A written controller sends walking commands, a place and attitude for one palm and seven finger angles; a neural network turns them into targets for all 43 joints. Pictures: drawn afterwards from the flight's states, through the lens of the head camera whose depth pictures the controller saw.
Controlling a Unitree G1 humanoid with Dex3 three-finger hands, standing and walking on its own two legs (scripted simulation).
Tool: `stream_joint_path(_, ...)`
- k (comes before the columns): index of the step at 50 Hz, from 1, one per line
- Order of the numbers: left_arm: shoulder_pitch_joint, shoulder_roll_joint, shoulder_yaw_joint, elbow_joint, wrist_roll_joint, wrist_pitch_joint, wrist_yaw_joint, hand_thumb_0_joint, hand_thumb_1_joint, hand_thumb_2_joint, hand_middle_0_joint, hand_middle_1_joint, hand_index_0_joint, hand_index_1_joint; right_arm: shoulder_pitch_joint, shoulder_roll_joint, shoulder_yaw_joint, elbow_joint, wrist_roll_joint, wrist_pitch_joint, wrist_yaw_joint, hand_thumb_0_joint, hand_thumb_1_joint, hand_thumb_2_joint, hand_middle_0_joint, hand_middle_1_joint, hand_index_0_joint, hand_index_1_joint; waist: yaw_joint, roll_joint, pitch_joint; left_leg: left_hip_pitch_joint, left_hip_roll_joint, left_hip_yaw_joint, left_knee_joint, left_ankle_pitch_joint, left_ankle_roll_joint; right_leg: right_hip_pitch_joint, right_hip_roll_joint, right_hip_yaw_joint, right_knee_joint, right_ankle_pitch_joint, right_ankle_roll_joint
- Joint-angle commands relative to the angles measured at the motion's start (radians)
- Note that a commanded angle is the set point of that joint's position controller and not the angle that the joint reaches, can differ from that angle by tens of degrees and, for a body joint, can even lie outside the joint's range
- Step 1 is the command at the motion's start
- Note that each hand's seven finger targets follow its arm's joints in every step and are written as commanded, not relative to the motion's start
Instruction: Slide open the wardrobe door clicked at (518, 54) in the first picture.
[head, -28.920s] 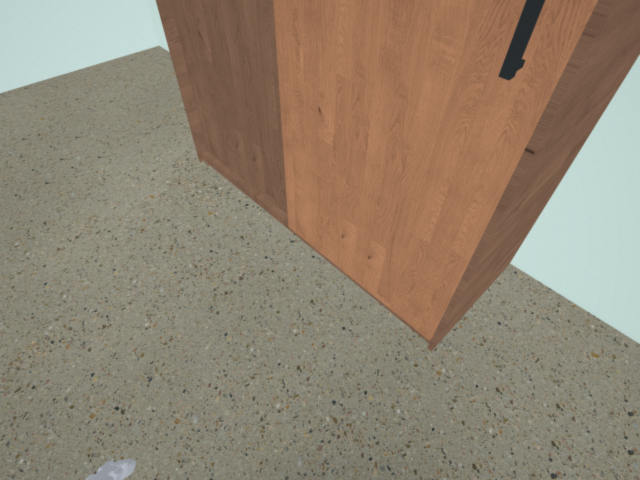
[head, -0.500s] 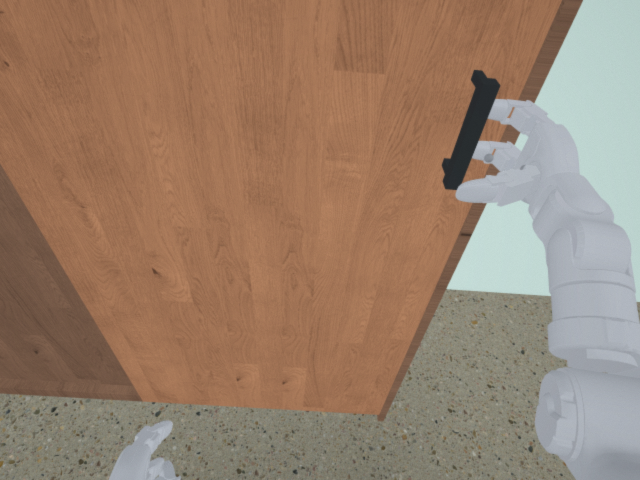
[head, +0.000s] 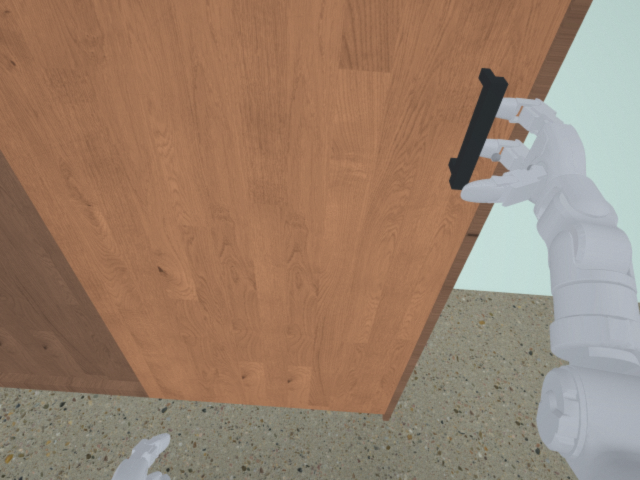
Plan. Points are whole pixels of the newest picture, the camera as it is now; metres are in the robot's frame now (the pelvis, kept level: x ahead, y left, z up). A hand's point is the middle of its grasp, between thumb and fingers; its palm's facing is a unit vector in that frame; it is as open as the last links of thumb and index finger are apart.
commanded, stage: slide the fingers in behind the handle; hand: right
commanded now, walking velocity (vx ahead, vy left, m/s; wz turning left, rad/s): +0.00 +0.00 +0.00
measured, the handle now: (471, 131) +0.48 -0.14 +0.24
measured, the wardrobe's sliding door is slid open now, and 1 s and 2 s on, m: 0.00 0.00 0.00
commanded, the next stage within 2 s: grip the handle and tug to test in 1.62 s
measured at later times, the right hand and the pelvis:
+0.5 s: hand (479, 161) +0.42 -0.14 +0.24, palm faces -0.02 +1.00 -0.03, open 14.0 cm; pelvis +0.00 +0.00 +0.00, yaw -2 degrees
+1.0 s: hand (466, 160) +0.43 -0.13 +0.23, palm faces -0.02 +1.00 +0.01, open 13.9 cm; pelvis +0.00 +0.00 +0.00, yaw +0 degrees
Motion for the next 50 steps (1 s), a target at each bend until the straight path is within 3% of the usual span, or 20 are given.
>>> stream_joint_path(1,-0.124,0.124,0.044,-0.166,-0.004,-0.051,0.003,0.000,0.900,0.900,-0.200,-0.300,-0.200,-0.300,-0.489,-0.210,-0.044,-0.305,0.016,-0.064,0.010,0.000,0.500,-0.300,0.300,1.200,0.300,1.200,-0.020,0.026,-0.288,0.065,0.004,-0.032,-0.024,0.353,0.009,0.150,0.003,0.049,-0.005,0.310,-0.039)
stream_joint_path(3,-0.131,0.127,0.045,-0.169,-0.004,-0.049,0.003,0.000,0.900,0.900,-0.200,-0.300,-0.200,-0.300,-0.435,-0.223,-0.065,-0.307,0.021,-0.045,0.013,0.000,0.500,-0.300,0.300,1.200,0.300,1.200,-0.029,0.060,-0.270,0.066,0.003,-0.032,-0.027,0.340,0.006,0.134,0.001,0.048,-0.009,0.290,-0.040)
stream_joint_path(4,-0.141,0.128,0.045,-0.174,-0.007,-0.045,0.002,0.000,0.900,0.900,-0.200,-0.300,-0.200,-0.300,-0.416,-0.203,-0.043,-0.320,0.021,-0.039,0.015,0.000,0.500,-0.300,0.300,1.200,0.300,1.200,-0.029,0.041,-0.260,0.060,0.003,-0.031,-0.030,0.329,0.008,0.144,-0.001,0.044,-0.009,0.292,-0.040)
stream_joint_path(7,-0.149,0.120,0.041,-0.168,-0.009,-0.050,0.003,0.000,0.900,0.900,-0.200,-0.300,-0.200,-0.300,-0.473,-0.128,0.020,-0.349,0.026,-0.009,0.011,0.000,0.500,-0.300,0.300,1.200,0.300,1.200,-0.007,0.017,-0.226,0.005,-0.001,-0.025,-0.036,0.284,0.008,0.155,0.000,0.058,-0.006,0.267,-0.038)
stream_joint_path(9,-0.159,0.124,0.043,-0.171,-0.008,-0.049,0.005,0.000,0.900,0.900,-0.200,-0.300,-0.200,-0.300,-0.456,-0.157,-0.002,-0.386,0.027,-0.002,0.002,0.000,0.500,-0.300,0.300,1.200,0.300,1.200,-0.015,0.031,-0.245,0.014,-0.002,-0.026,-0.040,0.271,0.009,0.169,-0.001,0.059,-0.006,0.269,-0.038)
stream_joint_path(18,-0.160,0.111,0.031,-0.132,-0.001,-0.056,0.016,0.000,0.900,0.900,-0.200,-0.300,-0.200,-0.300,-0.603,-0.067,0.074,-0.304,0.016,0.015,-0.049,0.000,0.500,-0.300,0.300,1.200,0.300,1.200,0.023,0.037,-0.211,-0.053,-0.001,-0.028,-0.055,0.176,0.005,0.164,0.001,0.075,-0.013,0.189,-0.033)
stream_joint_path(19,-0.151,0.116,0.032,-0.125,0.003,-0.054,0.016,0.000,0.900,0.900,-0.200,-0.300,-0.200,-0.300,-0.587,-0.086,0.062,-0.283,0.011,0.011,-0.051,0.000,0.500,-0.300,0.300,1.200,0.300,1.200,0.018,0.057,-0.227,-0.039,-0.001,-0.026,-0.054,0.181,0.006,0.170,0.000,0.077,-0.013,0.198,-0.032)
stream_joint_path(23,-0.147,0.106,0.027,-0.128,0.005,-0.055,0.014,0.000,0.900,0.900,-0.200,-0.300,-0.200,-0.300,-0.637,-0.056,0.082,-0.267,0.011,-0.004,-0.046,0.000,0.500,-0.300,0.300,1.200,0.300,1.200,0.018,0.011,-0.278,-0.022,0.002,-0.026,-0.037,0.235,0.012,0.189,0.006,0.079,-0.005,0.242,-0.027)
stream_joint_path(28,-0.134,0.106,0.028,-0.127,0.010,-0.047,0.011,0.000,0.900,0.900,-0.200,-0.300,-0.200,-0.300,-0.591,-0.072,0.042,-0.187,0.018,-0.012,-0.057,0.000,0.500,-0.300,0.300,1.200,0.300,1.200,0.002,0.075,-0.262,0.005,0.001,-0.024,-0.032,0.258,0.009,0.147,0.002,0.074,-0.013,0.249,-0.027)
stream_joint_path(30,-0.125,0.112,0.031,-0.127,0.012,-0.044,0.010,0.000,0.900,0.900,-0.200,-0.300,-0.200,-0.300,-0.565,-0.134,-0.015,-0.167,0.013,-0.019,-0.076,0.000,0.500,-0.300,0.300,1.200,0.300,1.200,-0.013,0.112,-0.260,0.032,0.004,-0.029,-0.036,0.271,0.005,0.121,0.001,0.069,-0.016,0.253,-0.033)
stream_joint_path(36,-0.123,0.102,0.037,-0.142,0.010,-0.042,0.004,0.000,0.900,0.900,-0.200,-0.300,-0.200,-0.300,-0.557,-0.078,0.034,-0.260,-0.009,-0.034,-0.078,0.000,0.500,-0.300,0.300,1.200,0.300,1.200,-0.011,0.040,-0.276,0.041,0.003,-0.027,-0.025,0.323,0.011,0.152,0.002,0.059,-0.004,0.312,-0.034)
stream_joint_path(38,-0.121,0.107,0.039,-0.135,0.008,-0.037,0.004,0.000,0.900,0.900,-0.200,-0.300,-0.200,-0.300,-0.536,-0.089,0.021,-0.234,-0.002,-0.018,-0.073,0.000,0.500,-0.300,0.300,1.200,0.300,1.200,-0.008,0.078,-0.253,0.035,0.001,-0.028,-0.034,0.317,0.006,0.137,0.002,0.054,-0.006,0.288,-0.037)
stream_joint_path(40,-0.128,0.110,0.040,-0.146,0.008,-0.035,0.005,0.000,0.900,0.900,-0.200,-0.300,-0.200,-0.300,-0.525,-0.118,-0.002,-0.270,0.005,-0.017,-0.068,0.000,0.500,-0.300,0.300,1.200,0.300,1.200,-0.018,0.080,-0.276,0.062,0.002,-0.030,-0.031,0.326,0.006,0.138,0.003,0.054,-0.009,0.296,-0.038)
stream_joint_path(43,-0.134,0.107,0.039,-0.146,0.006,-0.037,0.007,0.000,0.900,0.900,-0.200,-0.300,-0.200,-0.300,-0.522,-0.081,0.028,-0.282,0.008,-0.004,-0.062,0.000,0.500,-0.300,0.300,1.200,0.300,1.200,-0.010,0.079,-0.254,0.046,0.001,-0.028,-0.035,0.312,0.004,0.136,0.003,0.051,-0.009,0.278,-0.040)
stream_joint_path(47,-0.138,0.106,0.037,-0.144,0.005,-0.039,0.008,0.000,0.900,0.900,-0.200,-0.300,-0.200,-0.300,-0.544,-0.079,0.034,-0.286,0.007,0.000,-0.070,0.000,0.500,-0.300,0.300,1.200,0.300,1.200,-0.004,0.053,-0.236,0.026,0.002,-0.033,-0.046,0.269,0.004,0.135,0.004,0.053,-0.012,0.245,-0.039)
stream_joint_path(50,-0.139,0.108,0.040,-0.147,0.007,-0.041,0.008,0.000,0.900,0.900,-0.200,-0.300,-0.200,-0.300,-0.572,-0.092,0.031,-0.340,0.003,-0.015,-0.080,0.000,0.500,-0.300,0.300,1.200,0.300,1.200,-0.003,0.031,-0.279,0.043,0.002,-0.035,-0.039,0.294,0.007,0.162,0.004,0.053,-0.008,0.277,-0.039)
